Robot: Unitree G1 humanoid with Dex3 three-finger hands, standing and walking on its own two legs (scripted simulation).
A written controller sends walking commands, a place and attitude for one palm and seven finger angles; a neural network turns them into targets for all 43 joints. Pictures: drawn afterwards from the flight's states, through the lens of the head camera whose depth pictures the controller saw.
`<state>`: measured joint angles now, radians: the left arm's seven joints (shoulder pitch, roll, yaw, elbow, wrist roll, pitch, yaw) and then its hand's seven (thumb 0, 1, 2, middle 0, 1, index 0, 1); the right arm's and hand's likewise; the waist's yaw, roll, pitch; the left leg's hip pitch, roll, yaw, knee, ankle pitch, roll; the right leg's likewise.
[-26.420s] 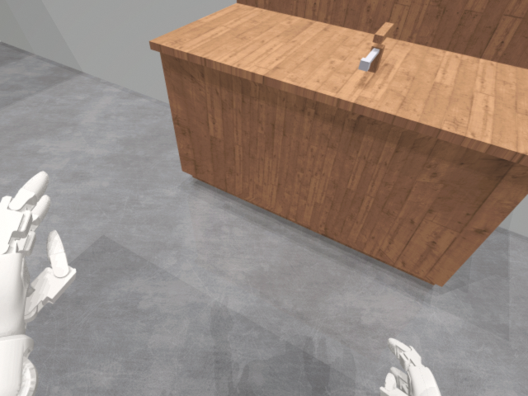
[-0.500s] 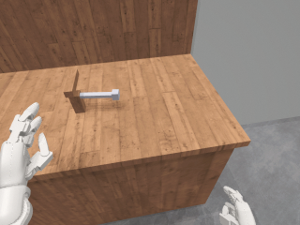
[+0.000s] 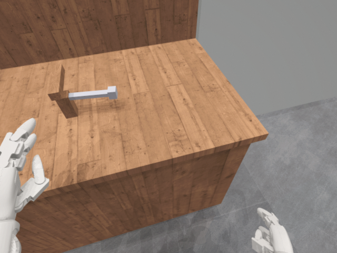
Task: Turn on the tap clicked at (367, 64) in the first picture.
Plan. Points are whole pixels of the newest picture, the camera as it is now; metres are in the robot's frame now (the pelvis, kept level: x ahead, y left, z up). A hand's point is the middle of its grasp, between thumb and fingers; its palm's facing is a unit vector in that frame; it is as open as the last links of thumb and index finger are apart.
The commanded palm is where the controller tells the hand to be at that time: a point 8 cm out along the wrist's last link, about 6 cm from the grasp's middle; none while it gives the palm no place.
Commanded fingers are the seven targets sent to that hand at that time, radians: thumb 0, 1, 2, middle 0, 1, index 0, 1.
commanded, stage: step back with the hand held close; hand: left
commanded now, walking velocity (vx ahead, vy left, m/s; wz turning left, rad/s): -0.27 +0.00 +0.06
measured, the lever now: (112, 92) +0.53 +0.22 +0.07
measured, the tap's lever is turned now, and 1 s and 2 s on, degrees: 81 81 81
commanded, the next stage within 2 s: stop stepping back and stand still in 1.18 s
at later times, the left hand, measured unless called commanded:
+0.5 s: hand (11, 215) +0.15 +0.26 +0.15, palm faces +0.44 -0.77 -0.46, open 7.4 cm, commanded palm +0.09 +0.29 +0.17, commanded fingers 0.00 0.90 0.90 -0.20 -0.30 -0.20 -0.30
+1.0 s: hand out of the picture +0.08 +0.23 +0.16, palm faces +0.53 -0.75 -0.39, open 7.4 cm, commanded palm +0.04 +0.24 +0.17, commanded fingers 0.00 0.90 0.90 -0.20 -0.30 -0.20 -0.30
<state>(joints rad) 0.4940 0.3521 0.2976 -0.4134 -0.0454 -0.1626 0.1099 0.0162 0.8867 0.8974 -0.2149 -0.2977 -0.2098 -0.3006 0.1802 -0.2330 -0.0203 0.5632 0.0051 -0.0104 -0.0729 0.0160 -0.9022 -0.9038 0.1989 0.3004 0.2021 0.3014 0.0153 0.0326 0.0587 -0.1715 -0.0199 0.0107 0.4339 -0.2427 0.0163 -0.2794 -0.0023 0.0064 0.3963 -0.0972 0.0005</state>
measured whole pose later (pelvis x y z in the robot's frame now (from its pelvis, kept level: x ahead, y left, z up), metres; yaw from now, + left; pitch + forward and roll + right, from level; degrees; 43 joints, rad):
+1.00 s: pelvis -0.12 -0.04 -0.02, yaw +1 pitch +2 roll +0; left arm 0.45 0.34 0.39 -0.51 -0.04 -0.14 0.19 0.02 0.89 0.90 -0.21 -0.30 -0.21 -0.30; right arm 0.17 -0.15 0.01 0.64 -0.01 -0.11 -0.05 0.02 -0.90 -0.90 0.20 0.30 0.20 0.30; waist 0.06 0.01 0.01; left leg -0.45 0.09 0.03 0.53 -0.12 -0.05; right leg -0.25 0.03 0.02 0.59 -0.37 0.01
